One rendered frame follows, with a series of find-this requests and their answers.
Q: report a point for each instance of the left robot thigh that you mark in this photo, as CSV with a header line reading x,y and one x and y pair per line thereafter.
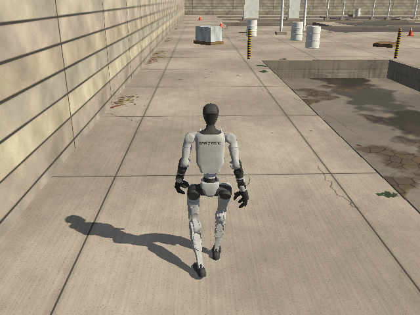
x,y
193,199

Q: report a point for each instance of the right robot hand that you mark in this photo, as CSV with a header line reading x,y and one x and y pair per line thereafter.
x,y
244,198

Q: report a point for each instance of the left robot forearm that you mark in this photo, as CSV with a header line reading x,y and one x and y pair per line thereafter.
x,y
180,172

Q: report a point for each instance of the right robot upper arm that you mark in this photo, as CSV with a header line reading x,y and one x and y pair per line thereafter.
x,y
233,149

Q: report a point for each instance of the left robot upper arm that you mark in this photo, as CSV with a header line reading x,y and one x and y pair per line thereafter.
x,y
186,148

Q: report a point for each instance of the robot right foot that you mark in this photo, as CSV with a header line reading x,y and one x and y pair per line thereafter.
x,y
216,255

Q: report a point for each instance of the right robot forearm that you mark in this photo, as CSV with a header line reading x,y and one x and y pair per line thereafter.
x,y
240,178

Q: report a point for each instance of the left robot hand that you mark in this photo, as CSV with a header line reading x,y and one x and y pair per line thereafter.
x,y
184,185

